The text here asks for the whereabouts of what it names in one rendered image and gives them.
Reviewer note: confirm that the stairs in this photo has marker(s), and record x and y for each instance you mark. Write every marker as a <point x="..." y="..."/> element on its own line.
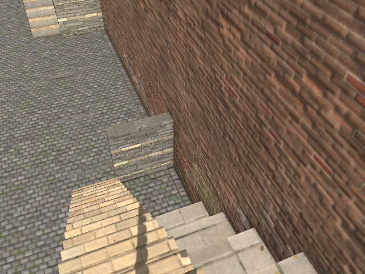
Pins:
<point x="109" y="232"/>
<point x="42" y="17"/>

